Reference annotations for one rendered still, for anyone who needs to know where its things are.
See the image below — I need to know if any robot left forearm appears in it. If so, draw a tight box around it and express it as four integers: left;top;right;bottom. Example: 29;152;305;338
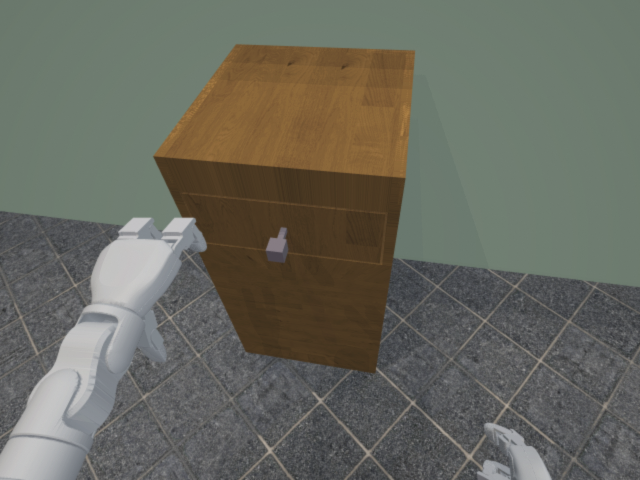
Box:
0;303;145;480

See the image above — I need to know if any handle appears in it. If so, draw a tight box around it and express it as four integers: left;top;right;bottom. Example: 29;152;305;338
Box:
266;227;288;263

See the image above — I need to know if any drawer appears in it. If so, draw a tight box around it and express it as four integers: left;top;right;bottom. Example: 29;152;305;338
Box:
182;192;386;263

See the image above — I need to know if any robot left hand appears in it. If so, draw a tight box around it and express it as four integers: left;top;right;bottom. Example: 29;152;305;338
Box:
90;218;207;362

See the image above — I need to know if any robot right hand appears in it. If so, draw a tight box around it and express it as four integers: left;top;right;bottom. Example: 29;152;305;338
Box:
477;423;552;480

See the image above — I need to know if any cabinet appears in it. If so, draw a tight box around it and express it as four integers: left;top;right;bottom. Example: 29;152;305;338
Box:
153;44;415;374

